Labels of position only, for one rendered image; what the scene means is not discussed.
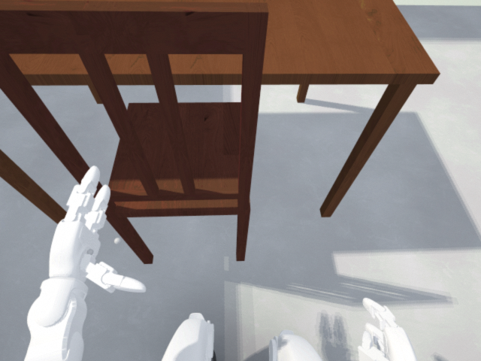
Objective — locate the right robot shin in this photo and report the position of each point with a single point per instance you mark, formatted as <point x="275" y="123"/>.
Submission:
<point x="288" y="332"/>

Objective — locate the right robot thigh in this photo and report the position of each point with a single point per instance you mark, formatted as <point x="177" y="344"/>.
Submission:
<point x="291" y="348"/>

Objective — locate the table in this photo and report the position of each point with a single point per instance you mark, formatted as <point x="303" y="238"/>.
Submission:
<point x="308" y="42"/>

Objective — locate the left robot forearm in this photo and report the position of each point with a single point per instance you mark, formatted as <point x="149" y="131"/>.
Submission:
<point x="55" y="321"/>

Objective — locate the robot left hand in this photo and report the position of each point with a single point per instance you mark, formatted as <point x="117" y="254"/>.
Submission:
<point x="77" y="233"/>

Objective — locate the robot right hand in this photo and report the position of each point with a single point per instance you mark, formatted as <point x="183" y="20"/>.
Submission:
<point x="393" y="344"/>

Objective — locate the chair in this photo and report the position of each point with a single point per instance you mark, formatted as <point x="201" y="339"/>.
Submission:
<point x="173" y="158"/>

